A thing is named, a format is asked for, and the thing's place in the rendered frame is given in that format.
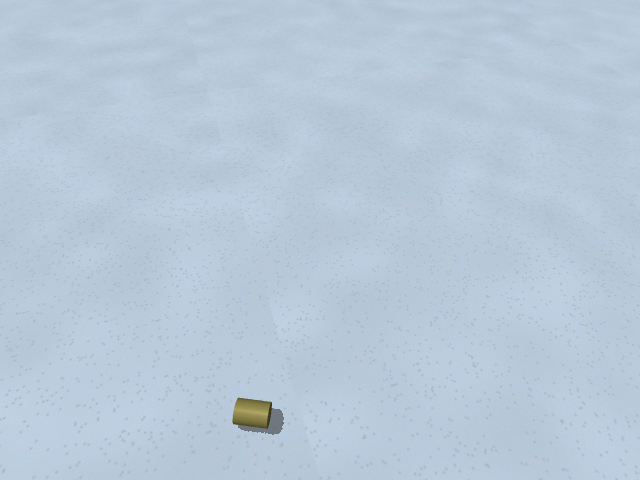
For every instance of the can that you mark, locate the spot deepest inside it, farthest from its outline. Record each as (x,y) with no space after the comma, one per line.
(254,413)

